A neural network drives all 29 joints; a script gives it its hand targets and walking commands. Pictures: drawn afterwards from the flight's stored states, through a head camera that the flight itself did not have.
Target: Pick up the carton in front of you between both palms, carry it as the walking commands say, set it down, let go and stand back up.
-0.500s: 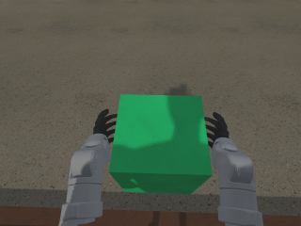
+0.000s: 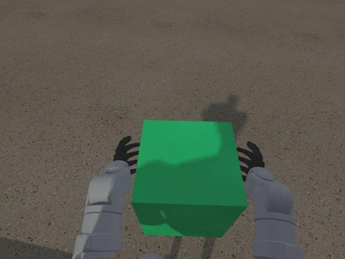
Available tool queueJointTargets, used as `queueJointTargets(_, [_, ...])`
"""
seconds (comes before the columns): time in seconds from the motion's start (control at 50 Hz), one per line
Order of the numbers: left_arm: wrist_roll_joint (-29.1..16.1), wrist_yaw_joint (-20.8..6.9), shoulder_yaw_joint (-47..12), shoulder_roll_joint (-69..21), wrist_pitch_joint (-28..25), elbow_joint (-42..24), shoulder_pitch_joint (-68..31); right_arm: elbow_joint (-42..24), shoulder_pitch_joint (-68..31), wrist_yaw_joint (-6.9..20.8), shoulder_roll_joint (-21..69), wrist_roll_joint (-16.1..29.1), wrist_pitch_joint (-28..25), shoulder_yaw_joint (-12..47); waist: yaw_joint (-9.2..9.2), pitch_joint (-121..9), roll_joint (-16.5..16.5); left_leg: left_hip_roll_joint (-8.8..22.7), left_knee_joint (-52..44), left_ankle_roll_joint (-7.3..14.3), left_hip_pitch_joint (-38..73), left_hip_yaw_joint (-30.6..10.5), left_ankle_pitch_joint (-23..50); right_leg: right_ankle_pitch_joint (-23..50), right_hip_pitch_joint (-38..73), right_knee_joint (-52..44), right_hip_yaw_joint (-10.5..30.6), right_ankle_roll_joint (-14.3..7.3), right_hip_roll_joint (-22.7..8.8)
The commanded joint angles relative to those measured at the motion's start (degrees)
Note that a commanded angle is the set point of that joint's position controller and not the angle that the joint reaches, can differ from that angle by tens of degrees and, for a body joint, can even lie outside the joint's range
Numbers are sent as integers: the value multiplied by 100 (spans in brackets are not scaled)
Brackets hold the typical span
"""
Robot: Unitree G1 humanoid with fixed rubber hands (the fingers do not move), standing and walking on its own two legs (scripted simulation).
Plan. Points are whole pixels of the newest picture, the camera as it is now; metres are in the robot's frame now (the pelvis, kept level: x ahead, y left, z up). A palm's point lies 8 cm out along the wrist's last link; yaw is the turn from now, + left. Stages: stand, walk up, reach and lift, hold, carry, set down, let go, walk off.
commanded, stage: carry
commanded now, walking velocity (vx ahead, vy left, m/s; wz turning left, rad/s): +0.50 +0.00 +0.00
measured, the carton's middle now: (185, 182) +0.33 +0.03 +0.00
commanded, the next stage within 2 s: none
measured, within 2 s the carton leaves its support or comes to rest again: neither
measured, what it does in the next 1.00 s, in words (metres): goes down: left foot 0.13 m lower, then right foot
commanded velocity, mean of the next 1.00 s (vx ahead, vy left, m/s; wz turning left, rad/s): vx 0.50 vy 0.00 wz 0.00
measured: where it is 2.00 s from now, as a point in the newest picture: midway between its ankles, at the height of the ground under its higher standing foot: (188, 129)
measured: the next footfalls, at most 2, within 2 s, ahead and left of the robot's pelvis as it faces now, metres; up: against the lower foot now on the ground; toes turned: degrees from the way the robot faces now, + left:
left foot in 0.26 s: +0.40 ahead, +0.11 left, -0.13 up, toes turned +2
right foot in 0.68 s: +0.71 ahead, -0.08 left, -0.13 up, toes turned -5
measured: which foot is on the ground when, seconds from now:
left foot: up 0.00-0.24, down 0.26-0.68, up 0.70-1.00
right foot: down 0.00-0.26, up 0.28-0.66, down 0.68-1.00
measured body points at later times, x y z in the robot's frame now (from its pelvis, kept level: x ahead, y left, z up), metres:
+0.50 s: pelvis +0.38 +0.04 -0.10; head +0.43 +0.05 +0.34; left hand +0.73 +0.17 -0.07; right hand +0.70 -0.14 -0.06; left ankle +0.36 +0.11 -0.82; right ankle +0.42 -0.09 -0.74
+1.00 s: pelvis +0.73 +0.01 -0.07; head +0.74 -0.01 +0.38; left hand +1.01 +0.18 +0.02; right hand +1.03 -0.13 +0.01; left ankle +0.82 +0.16 -0.78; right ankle +0.67 -0.07 -0.82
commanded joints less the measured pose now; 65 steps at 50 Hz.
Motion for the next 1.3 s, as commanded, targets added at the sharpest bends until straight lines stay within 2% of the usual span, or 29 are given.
queueJointTargets(0.0, [-1466, -366, -3594, -4833, -238, -881, -3732, -400, -2865, 57, 4033, 479, -204, 2764, -122, -2055, -526, 296, -803, 4, -1000, -105, 1353, 4032, 2288, -1011, 3232, -1213, -2056])
queueJointTargets(0.02, [-1521, -413, -3639, -4957, -304, -863, -3665, -589, -2980, 81, 4088, 510, -273, 2854, -171, -2195, -634, 270, -749, 125, -1123, -48, 1401, 4093, 2449, -917, 3134, -1194, -2031])
queueJointTargets(0.04, [-1566, -454, -3651, -5063, -358, -911, -3713, -672, -3133, 88, 4124, 496, -333, 2940, -68, -1992, -264, 412, -1747, 168, -1607, -236, 2490, 2977, 2629, -453, 2690, -915, -1478])
queueJointTargets(0.08, [-1536, -494, -3671, -4986, -433, -895, -3597, -852, -3148, 90, 4126, 504, -421, 3058, 96, -1760, -55, 215, -3072, 185, -1137, 161, 3799, 1955, 2152, -409, 2179, -787, -1091])
queueJointTargets(0.18, [-1342, -436, -3606, -4520, -442, -927, -3006, -1283, -3064, 61, 3650, 555, -379, 3246, 170, -1414, -614, -20, -5131, 210, 1276, 713, 5246, 1169, 1318, 198, 1198, -390, -734])
queueJointTargets(0.2, [-1248, -393, -3547, -4397, -402, -892, -2891, -1255, -2930, 52, 3555, 565, -325, 3254, 72, -1350, -594, 49, -5482, 258, 1441, 730, 5221, 1393, 1533, 541, 1196, -345, -787])
queueJointTargets(0.24, [-1009, -270, -3388, -4152, -301, -797, -2696, -1186, -2582, 23, 3305, 563, -215, 3199, -632, -1692, -199, 127, -5803, 353, 3035, 861, 4372, 2362, 1147, 2263, 939, -93, -720])
queueJointTargets(0.26, [-903, -222, -3282, -4017, -228, -786, -2698, -1149, -2473, 2, 3083, 489, -155, 3077, -718, -1965, 738, 808, -4914, 574, 4502, 217, 5749, 35, -213, 3896, 545, 160, -332])
queueJointTargets(0.28, [-877, -185, -3183, -3869, -116, -790, -2514, -906, -2373, -53, 2987, 512, -91, 3023, -871, -2759, 1394, 1984, -3545, 1256, 6517, -1453, 7278, -1528, -1965, 4970, 606, 493, -241])
queueJointTargets(0.32, [-817, -71, -2983, -3698, -33, -1057, -2422, -885, -2199, -102, 3170, 741, -35, 3117, -1323, -3333, 915, 2211, -4521, 1929, 6552, -3170, 3438, -474, -3176, 4781, 1007, 393, -504])
queueJointTargets(0.34, [-739, -31, -2871, -3800, -40, -1173, -2643, -998, -2457, -54, 3535, 934, -44, 3300, -1252, -2961, 352, 2051, -4703, 1817, 5853, -3164, 3284, -302, -3145, 4440, 869, 377, -602])
queueJointTargets(0.38, [-568, -51, -2692, -3985, -108, -1082, -2659, -1290, -3072, 103, 4025, 1226, -97, 3705, -1154, -2471, 85, 1886, -4855, 1803, 4554, -2678, 3681, -237, -2716, 3628, 791, 429, -699])
queueJointTargets(0.42, [-471, -124, -2713, -4118, -225, -1087, -2783, -1417, -3452, 251, 4350, 1437, -192, 3958, -1042, -2287, 269, 1677, -5072, 1599, 3953, -2180, 3303, -147, -2484, 2922, 690, 462, -841])
queueJointTargets(0.52, [-306, -223, -2934, -4224, -423, -1236, -2744, -1451, -3528, 467, 4585, 1676, -364, 4303, -1104, -2043, 741, 1159, -5317, 1141, 3695, -782, 4848, 1617, -1602, 311, 265, 423, -852])
queueJointTargets(0.58, [-308, -235, -3020, -4116, -443, -1332, -2572, -1355, -3240, 442, 4484, 1554, -368, 4259, -989, -1945, 734, 904, -5380, 740, 3697, -145, 5425, 2463, -375, -1264, -274, 382, -469])
queueJointTargets(0.64, [-442, -241, -3125, -3970, -372, -1437, -2468, -1392, -2904, 325, 4150, 1307, -288, 4088, -746, -2483, 615, 690, -3894, 242, 3572, 565, 5890, 3250, 1843, -2461, -608, 251, -250])
queueJointTargets(0.66, [-457, -237, -3093, -3901, -314, -1423, -2276, -1474, -2924, 264, 3978, 1233, -229, 4026, -525, -2701, 310, 635, -2988, 91, 2568, 539, 4480, 3352, 3122, -2220, 153, 123, -904])
queueJointTargets(0.68, [-408, -192, -3018, -3626, -240, -1368, -2162, -1475, -2701, 216, 3945, 1174, -125, 4027, -598, -3379, -1002, 116, -1509, -148, 1050, 523, 1150, 4803, 4761, -1826, 2602, -530, -2786])
queueJointTargets(0.7, [-499, -139, -3031, -3549, -171, -1289, -1884, -1486, -2337, 171, 3719, 1138, -24, 3894, -422, -3633, -1643, -373, -427, -217, 80, 344, -290, 4170, 5233, -2346, 3810, -1111, -3074])
queueJointTargets(0.76, [-712, -229, -3262, -3902, 60, -1952, -1960, -1720, -2337, 95, 3962, 1065, 166, 3779, -525, -2593, -357, 291, -890, -98, -488, 143, 414, 3998, 4195, -2667, 2528, -486, -2525])
queueJointTargets(0.78, [-797, -287, -3381, -4042, 140, -2162, -2019, -1781, -2190, 123, 4035, 975, 231, 3759, -542, -2405, -266, 411, -1341, -115, -304, 136, 628, 3955, 3832, -2846, 2205, -348, -2411])
queueJointTargets(0.98, [-1139, -824, -3898, -4284, 1023, -3149, -573, -3101, -700, 429, 4352, 880, 1053, 4394, -558, -1331, -1020, 225, -4383, -276, 402, 1065, 2060, 3843, 2968, -3424, 433, -7, -1817])
queueJointTargets(1.06, [-959, -842, -3863, -4269, 1333, -3314, -97, -3467, -492, 618, 4295, 1128, 1411, 4584, -531, -970, -1011, 222, -5068, -179, 861, 1271, 2485, 3968, 2890, -3269, 206, 101, -1855])
queueJointTargets(1.12, [-882, -858, -3946, -4256, 1535, -3463, 220, -3425, 29, 736, 4239, 1180, 1599, 4556, -706, -1419, -518, -27, -5346, -76, 3015, 1622, 1953, 4082, 2021, -1506, -406, 400, -1473])
queueJointTargets(1.14, [-818, -860, -3942, -4179, 1604, -3516, 345, -3407, 289, 766, 4148, 1133, 1657, 4498, -790, -1618, 233, 960, -5678, 69, 3868, 180, 1163, 2637, 1097, -158, -481, 607, -1255])
queueJointTargets(1.16, [-848, -869, -4054, -4229, 1673, -3686, 360, -3388, 262, 800, 4104, 1132, 1671, 4482, -796, -1956, 1665, 2504, -6310, 891, 5045, -2430, 439, 757, -683, 1419, -334, 791, -589])
queueJointTargets(1.18, [-937, -917, -4166, -4306, 1703, -3830, 226, -3411, 364, 853, 4329, 1234, 1679, 4513, -823, -1758, 1658, 2586, -6548, 1119, 4909, -2973, 1028, -213, -1391, 2181, 250, 641, -592])
queueJointTargets(1.24, [-979, -1100, -4331, -5036, 1582, -3724, 22, -3731, -152, 1062, 4909, 1395, 1590, 4787, -763, -1443, 322, 2136, -6617, 760, 3757, -1316, 1815, 569, -1216, 2120, 555, 515, -1257])
queueJointTargets(1.28, [-919, -1155, -4387, -5230, 1476, -3657, 142, -3793, -233, 1155, 5034, 1450, 1509, 4923, -737, -1396, 458, 1849, -6912, 534, 3219, -555, 1400, 1015, -789, 1455, 382, 584, -1289])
